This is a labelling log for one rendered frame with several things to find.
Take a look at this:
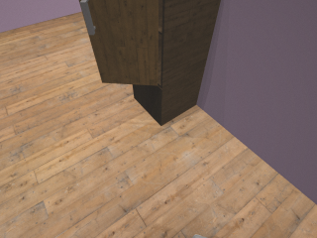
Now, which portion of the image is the handle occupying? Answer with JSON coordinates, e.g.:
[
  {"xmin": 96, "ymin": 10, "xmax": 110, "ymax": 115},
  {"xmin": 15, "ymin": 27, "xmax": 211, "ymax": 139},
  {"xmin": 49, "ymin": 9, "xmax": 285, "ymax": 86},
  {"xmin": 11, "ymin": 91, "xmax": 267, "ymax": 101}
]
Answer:
[{"xmin": 79, "ymin": 0, "xmax": 96, "ymax": 36}]

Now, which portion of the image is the cupboard door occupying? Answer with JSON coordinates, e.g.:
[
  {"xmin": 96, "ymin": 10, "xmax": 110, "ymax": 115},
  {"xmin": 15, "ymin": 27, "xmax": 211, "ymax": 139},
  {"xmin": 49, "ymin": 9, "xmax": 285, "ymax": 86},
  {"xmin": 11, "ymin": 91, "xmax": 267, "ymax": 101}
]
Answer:
[{"xmin": 78, "ymin": 0, "xmax": 159, "ymax": 86}]

